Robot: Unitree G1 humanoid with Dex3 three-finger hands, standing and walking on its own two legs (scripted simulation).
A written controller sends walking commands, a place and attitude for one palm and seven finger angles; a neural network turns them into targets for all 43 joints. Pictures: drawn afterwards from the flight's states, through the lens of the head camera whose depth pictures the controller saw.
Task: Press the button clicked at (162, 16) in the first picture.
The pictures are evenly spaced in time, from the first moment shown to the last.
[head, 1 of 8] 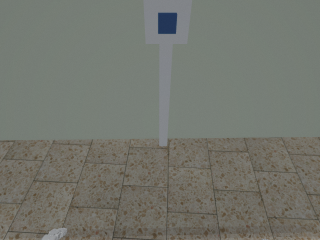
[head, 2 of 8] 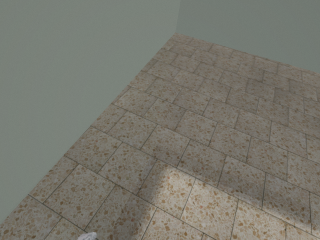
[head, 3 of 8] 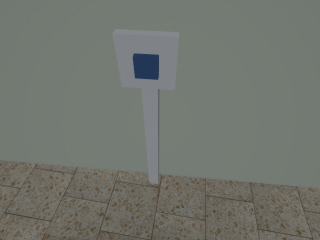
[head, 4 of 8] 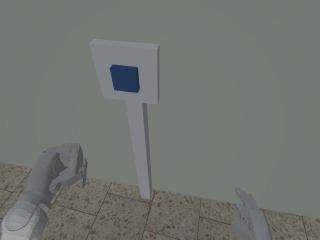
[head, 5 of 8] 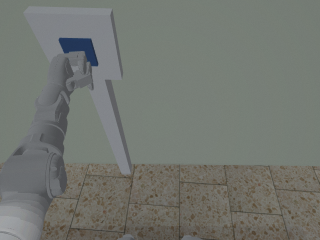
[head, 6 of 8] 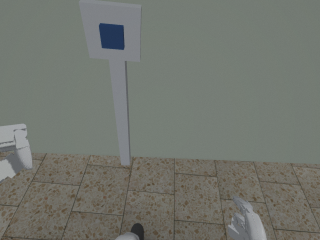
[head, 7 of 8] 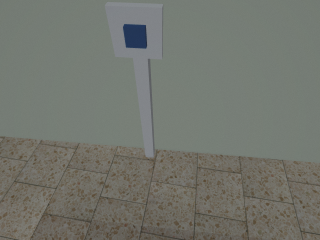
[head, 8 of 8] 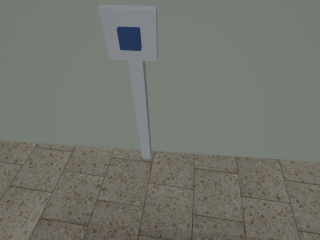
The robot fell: no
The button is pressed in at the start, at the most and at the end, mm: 0 11 0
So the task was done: yes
